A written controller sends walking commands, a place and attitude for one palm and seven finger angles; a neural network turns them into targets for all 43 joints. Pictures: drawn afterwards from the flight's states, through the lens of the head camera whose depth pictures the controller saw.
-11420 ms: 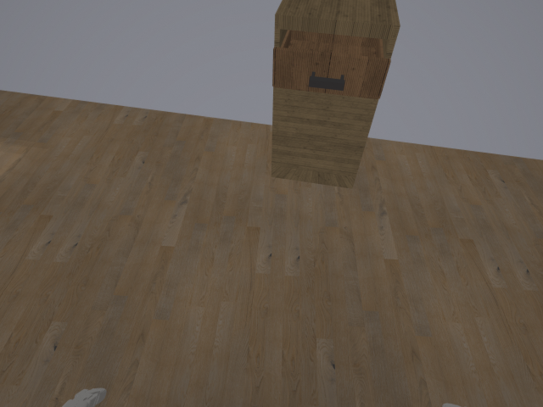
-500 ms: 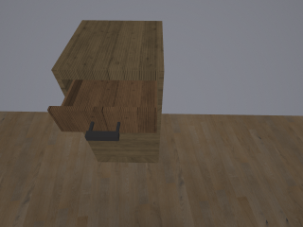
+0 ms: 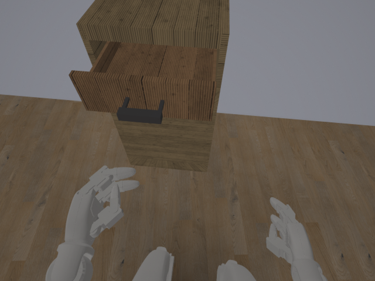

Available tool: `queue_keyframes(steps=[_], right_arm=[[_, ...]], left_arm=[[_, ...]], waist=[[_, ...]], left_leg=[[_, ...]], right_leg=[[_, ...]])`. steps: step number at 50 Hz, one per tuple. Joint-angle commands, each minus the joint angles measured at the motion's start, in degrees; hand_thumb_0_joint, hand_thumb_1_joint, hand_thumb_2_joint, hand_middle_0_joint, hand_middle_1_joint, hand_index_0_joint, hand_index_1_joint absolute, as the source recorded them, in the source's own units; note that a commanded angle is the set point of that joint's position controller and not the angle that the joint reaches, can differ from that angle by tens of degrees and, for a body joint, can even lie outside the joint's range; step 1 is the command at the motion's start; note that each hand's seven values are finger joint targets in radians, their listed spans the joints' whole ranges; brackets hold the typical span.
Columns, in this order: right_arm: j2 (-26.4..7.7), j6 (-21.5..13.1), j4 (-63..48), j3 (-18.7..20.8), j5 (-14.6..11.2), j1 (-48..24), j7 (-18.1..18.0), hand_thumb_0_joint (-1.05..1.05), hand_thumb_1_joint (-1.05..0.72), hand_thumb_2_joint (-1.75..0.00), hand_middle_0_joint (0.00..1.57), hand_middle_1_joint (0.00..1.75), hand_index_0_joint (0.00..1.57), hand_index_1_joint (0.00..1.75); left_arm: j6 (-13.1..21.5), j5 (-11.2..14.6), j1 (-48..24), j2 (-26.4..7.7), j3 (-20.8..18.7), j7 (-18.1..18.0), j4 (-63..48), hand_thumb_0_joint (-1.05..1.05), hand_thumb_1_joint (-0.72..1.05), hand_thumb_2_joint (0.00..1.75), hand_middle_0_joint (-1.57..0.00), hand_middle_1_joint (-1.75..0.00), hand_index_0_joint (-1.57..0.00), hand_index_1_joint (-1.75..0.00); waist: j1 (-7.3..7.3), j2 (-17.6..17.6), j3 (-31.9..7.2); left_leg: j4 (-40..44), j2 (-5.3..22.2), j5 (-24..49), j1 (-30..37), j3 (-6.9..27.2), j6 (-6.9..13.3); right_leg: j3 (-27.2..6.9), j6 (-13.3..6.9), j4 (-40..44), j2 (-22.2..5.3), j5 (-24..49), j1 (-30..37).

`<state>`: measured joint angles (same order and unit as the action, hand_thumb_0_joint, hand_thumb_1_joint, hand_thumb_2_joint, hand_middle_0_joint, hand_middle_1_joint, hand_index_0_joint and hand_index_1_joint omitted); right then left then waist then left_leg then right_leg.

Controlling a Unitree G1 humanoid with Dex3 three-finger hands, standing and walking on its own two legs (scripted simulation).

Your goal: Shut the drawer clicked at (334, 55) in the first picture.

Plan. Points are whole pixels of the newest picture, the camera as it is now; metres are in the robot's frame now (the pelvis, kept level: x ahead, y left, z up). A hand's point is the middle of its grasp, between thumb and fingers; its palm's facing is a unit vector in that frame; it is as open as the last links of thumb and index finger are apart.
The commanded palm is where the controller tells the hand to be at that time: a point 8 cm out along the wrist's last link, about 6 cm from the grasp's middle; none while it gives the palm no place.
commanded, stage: raise the hand and make a fist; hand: left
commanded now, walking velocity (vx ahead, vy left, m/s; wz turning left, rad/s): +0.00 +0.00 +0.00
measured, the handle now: (142, 109) +0.52 +0.19 +0.02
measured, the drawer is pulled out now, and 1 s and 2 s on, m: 0.16 0.16 0.16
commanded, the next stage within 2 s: bring the fist close to the handle in 1.32 s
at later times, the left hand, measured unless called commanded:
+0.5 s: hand (129, 174) +0.29 +0.15 +0.08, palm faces -0.05 -1.00 -0.03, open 3.1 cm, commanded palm +0.27 +0.20 +0.10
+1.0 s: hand (131, 147) +0.33 +0.15 +0.12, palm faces -0.03 -1.00 -0.03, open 3.3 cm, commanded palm +0.30 +0.20 +0.12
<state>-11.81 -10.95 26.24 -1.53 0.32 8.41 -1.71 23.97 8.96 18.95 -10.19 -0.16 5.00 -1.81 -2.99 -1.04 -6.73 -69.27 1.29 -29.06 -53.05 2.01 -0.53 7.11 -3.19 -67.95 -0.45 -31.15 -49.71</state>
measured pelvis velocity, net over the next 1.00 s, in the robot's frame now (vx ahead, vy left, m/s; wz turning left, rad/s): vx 0.04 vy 0.02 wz -0.02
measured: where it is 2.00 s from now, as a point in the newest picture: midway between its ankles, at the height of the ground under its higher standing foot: outside the picture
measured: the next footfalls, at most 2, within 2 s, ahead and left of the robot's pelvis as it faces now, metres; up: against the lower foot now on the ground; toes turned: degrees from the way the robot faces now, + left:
none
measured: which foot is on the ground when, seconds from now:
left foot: down 0.00-1.00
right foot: down 0.00-1.00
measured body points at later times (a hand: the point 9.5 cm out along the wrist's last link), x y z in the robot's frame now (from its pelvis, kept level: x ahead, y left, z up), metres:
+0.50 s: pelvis +0.02 +0.03 +0.03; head +0.08 +0.03 +0.48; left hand +0.29 +0.20 +0.09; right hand +0.17 -0.23 -0.05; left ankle +0.05 +0.12 -0.64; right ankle +0.03 -0.09 -0.64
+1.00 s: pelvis +0.04 +0.02 +0.05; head +0.09 +0.01 +0.50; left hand +0.33 +0.20 +0.12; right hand +0.21 -0.20 -0.04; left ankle +0.05 +0.12 -0.64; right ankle +0.03 -0.09 -0.64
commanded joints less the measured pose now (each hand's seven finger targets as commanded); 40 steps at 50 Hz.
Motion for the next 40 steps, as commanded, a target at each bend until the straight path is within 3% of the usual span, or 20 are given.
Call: queue_keyframes(steps=[1,4,5,6,7,9,13,14,18,23,25,26,29,32,34,36,40], right_arm=[[-8.51,-3.72,-4.98,2.33,-1.21,1.4,-1.55,0.0,-0.9,-0.9,0.2,0.3,0.2,0.3],[-8.93,-3.45,-5.55,1.97,-1.62,1.24,-1.74,0.0,-0.9,-0.9,0.2,0.3,0.2,0.3],[-8.55,-3.24,-6.13,1.91,-1.52,1.27,-1.63,0.0,-0.9,-0.9,0.2,0.3,0.2,0.3],[-8.46,-3.05,-6.34,2.11,-1.47,1.57,-1.53,0.0,-0.9,-0.9,0.2,0.3,0.2,0.3],[-8.1,-2.86,-6.52,2.06,-1.3,1.52,-1.35,0.0,-0.9,-0.9,0.2,0.3,0.2,0.3],[-8.07,-2.45,-6.15,2.21,-0.92,1.48,-1.18,0.0,-0.9,-0.9,0.2,0.3,0.2,0.3],[-8.46,-2.78,-5.5,2.59,-0.41,2.56,-0.16,0.0,-0.9,-0.9,0.2,0.3,0.2,0.3],[-8.73,-2.81,-5.3,2.76,-0.38,2.88,-0.08,0.0,-0.9,-0.9,0.2,0.3,0.2,0.3],[-9.49,-2.7,-5.43,3.44,-0.44,3.77,0.17,0.0,-0.9,-0.9,0.2,0.3,0.2,0.3],[-9.37,-1.79,-5.59,3.59,-0.63,4.36,0.17,0.0,-0.9,-0.9,0.2,0.3,0.2,0.3],[-9.16,-1.34,-5.54,3.46,-0.63,4.03,0.18,0.0,-0.9,-0.9,0.2,0.3,0.2,0.3],[-9.15,-1.1,-5.68,3.47,-0.58,4.29,0.28,0.0,-0.9,-0.9,0.2,0.3,0.2,0.3],[-9.11,-0.29,-5.95,3.09,-0.6,4.23,0.52,0.0,-0.9,-0.9,0.2,0.3,0.2,0.3],[-8.8,0.45,-6.28,2.74,-0.78,3.82,0.79,0.0,-0.9,-0.9,0.2,0.3,0.2,0.3],[-8.91,0.84,-6.01,2.59,-0.83,3.61,0.55,0.0,-0.9,-0.9,0.2,0.3,0.2,0.3],[-8.49,1.21,-6.52,2.55,-0.73,3.69,0.6,0.0,-0.9,-0.9,0.2,0.3,0.2,0.3],[-8.19,2.06,-6.04,2.11,-0.81,3.05,0.37,0.0,-0.9,-0.9,0.2,0.3,0.2,0.3]], left_arm=[[0.48,0.87,-16.85,-3.06,1.32,4.87,-8.32,0.0,0.9,0.9,-0.8,-0.95,-0.8,-0.95],[-5.96,2.04,-14.16,-5.55,-3.07,4.88,-3.49,0.0,0.9,0.9,-0.86,-1.01,-0.86,-1.01],[-6.94,2.67,-14.98,-4.9,-3.37,4.37,-5.9,0.0,0.9,0.9,-0.88,-1.04,-0.88,-1.04],[-7.7,2.97,-12.96,-6.58,-6.1,3.31,-6.32,0.0,0.9,0.9,-0.9,-1.06,-0.9,-1.06],[-7.95,3.3,-12.52,-5.54,-6.06,2.24,-7.6,0.0,0.9,0.9,-0.92,-1.08,-0.92,-1.08],[-7.28,2.93,-12.23,-6.75,-8.15,0.05,-7.19,0.0,0.9,0.9,-0.96,-1.12,-0.96,-1.12],[-2.64,1.02,-12.59,-3.14,-3.68,-1.91,-8.9,0.0,0.9,0.9,-1.04,-1.21,-1.04,-1.21],[-1.98,0.54,-13.43,-3.01,-2.78,-1.96,-8.06,0.0,0.9,0.9,-1.06,-1.23,-1.06,-1.23],[-0.54,-0.3,-14.24,-3.13,-1.55,-1.87,-9.68,0.0,0.9,0.9,-1.14,-1.32,-1.14,-1.32],[-1.63,-0.18,-14.22,-3.55,-2.43,-2.56,-11.79,0.0,0.9,0.9,-1.24,-1.43,-1.24,-1.43],[-2.11,-0.26,-15.86,-2.65,-1.48,-2.73,-12.57,0.0,0.9,0.9,-1.28,-1.47,-1.28,-1.47],[-2.48,-0.29,-14.0,-2.84,-1.91,-2.82,-12.52,0.0,0.9,0.9,-1.3,-1.49,-1.3,-1.49],[-3.8,-0.67,-14.57,-1.57,-0.19,-2.47,-11.47,0.0,0.9,0.9,-1.36,-1.56,-1.36,-1.56],[-5.33,-1.27,-16.03,-0.04,1.7,-2.11,-10.98,0.0,0.9,0.9,-1.4,-1.6,-1.4,-1.6],[-6.1,-1.87,-19.39,-1.03,1.37,-2.19,-10.53,0.0,0.9,0.9,-1.4,-1.6,-1.4,-1.6],[-6.76,-1.77,-18.02,-1.49,0.01,-2.41,-11.55,0.0,0.9,0.9,-1.4,-1.6,-1.4,-1.6],[-7.86,-1.26,-21.33,-2.87,-2.06,-2.71,-11.04,0.0,0.9,0.9,-1.4,-1.6,-1.4,-1.6]], waist=[[6.28,-0.46,-11.29],[3.34,2.39,-13.13],[2.59,1.59,-15.37],[1.42,2.77,-16.19],[1.28,3.11,-16.61],[1.24,5.43,-14.57],[2.88,1.47,-11.05],[3.8,2.91,-9.28],[3.85,0.11,-12.27],[3.39,-0.87,-14.68],[3.93,-1.57,-14.77],[3.45,-1.82,-14.7],[4.23,-0.18,-13.02],[4.51,-0.94,-11.41],[5.01,0.55,-11.1],[3.63,-0.51,-14.06],[3.64,0.93,-13.22]], left_leg=[[11.17,-1.18,2.7,8.13,0.55,2.42],[13.62,-1.7,3.95,8.14,0.21,2.3],[14.15,-2.0,5.77,9.0,-0.17,2.32],[15.28,-1.91,7.36,9.96,-0.26,2.16],[15.98,-2.0,8.99,10.73,-0.42,2.22],[16.76,-1.72,9.97,10.47,-0.39,2.15],[18.0,-1.47,9.33,12.88,-0.71,2.02],[18.07,-1.24,9.02,12.87,-0.31,2.17],[18.73,-1.31,9.14,15.46,-0.53,2.05],[19.92,-1.05,15.1,19.81,-0.07,1.76],[19.86,-0.93,17.61,21.46,0.2,1.76],[20.21,-0.86,18.45,21.91,0.2,1.54],[20.42,-0.84,19.69,22.13,0.5,1.69],[21.07,-0.75,18.65,22.79,0.7,1.34],[21.08,-0.72,18.18,22.88,1.05,1.55],[21.39,-0.89,20.28,24.68,0.63,1.42],[21.92,-1.1,20.82,24.53,0.25,1.46]], right_leg=[[-8.03,1.81,17.31,1.08,0.43,5.35],[-8.48,1.94,19.76,0.61,-0.68,10.68],[-8.66,2.11,19.98,0.15,1.42,13.05],[-8.41,2.07,20.29,0.08,3.2,15.14],[-7.82,2.19,20.09,0.15,5.78,16.19],[-7.04,2.3,20.0,0.39,7.37,16.36],[-5.09,1.87,18.84,0.64,8.27,12.09],[-4.62,1.8,18.68,0.91,8.1,10.95],[-4.51,1.66,18.45,0.86,8.95,11.4],[-3.64,1.39,17.97,1.26,15.71,14.14],[-3.31,1.48,17.68,1.41,18.04,13.93],[-3.17,1.4,17.74,1.41,18.8,14.64],[-2.89,1.45,18.13,1.68,20.24,14.9],[-2.62,1.56,18.69,1.62,19.4,14.18],[-2.7,1.53,18.86,1.8,18.93,14.23],[-2.87,1.39,19.02,1.68,21.04,16.59],[-3.26,1.51,20.15,1.7,22.87,18.68]])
